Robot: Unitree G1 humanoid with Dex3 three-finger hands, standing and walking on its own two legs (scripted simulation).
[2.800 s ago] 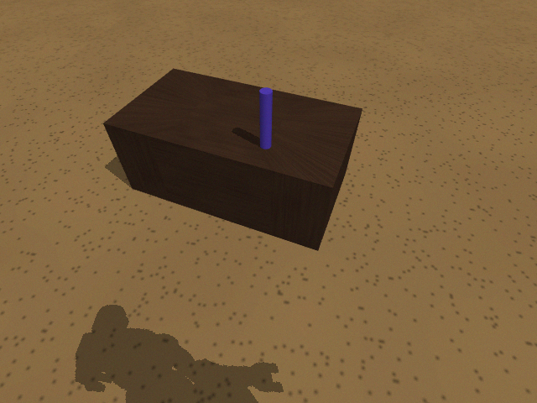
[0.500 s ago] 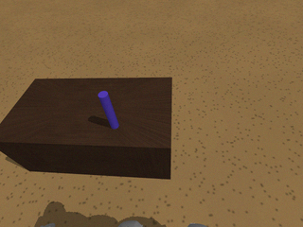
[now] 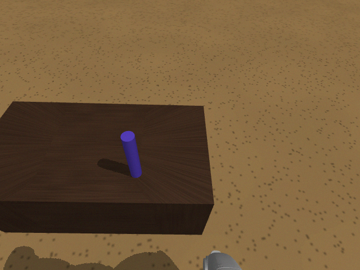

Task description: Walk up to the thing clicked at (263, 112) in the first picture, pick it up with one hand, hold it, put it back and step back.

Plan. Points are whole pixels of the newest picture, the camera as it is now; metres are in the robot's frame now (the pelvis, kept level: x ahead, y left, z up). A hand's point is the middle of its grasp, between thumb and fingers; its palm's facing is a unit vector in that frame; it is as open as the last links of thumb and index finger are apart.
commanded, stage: walk up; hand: left
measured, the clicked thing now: (132, 156) +0.53 +0.18 -0.21
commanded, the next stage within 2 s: stand in 1.40 s
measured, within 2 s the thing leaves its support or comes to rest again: neither
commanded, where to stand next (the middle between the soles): +0.10 -0.02 m, yaw +0 degrees
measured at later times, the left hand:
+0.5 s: hand (84, 263) +0.16 +0.24 -0.14, palm faces -0.05 -0.94 -0.33, open 7.4 cm
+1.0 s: hand out of the picture +0.13 +0.23 -0.13, palm faces -0.02 -0.95 -0.32, open 7.4 cm
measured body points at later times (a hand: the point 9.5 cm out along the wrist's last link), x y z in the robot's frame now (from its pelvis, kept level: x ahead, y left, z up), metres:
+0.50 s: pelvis +0.04 +0.00 +0.01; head +0.05 +0.00 +0.46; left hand +0.17 +0.29 -0.11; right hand +0.12 -0.31 -0.11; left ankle +0.03 +0.13 -0.72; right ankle +0.09 -0.12 -0.72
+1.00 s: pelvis +0.05 -0.01 +0.03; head +0.05 -0.02 +0.48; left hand +0.14 +0.28 -0.11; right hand +0.12 -0.32 -0.11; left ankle +0.03 +0.13 -0.72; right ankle +0.09 -0.12 -0.72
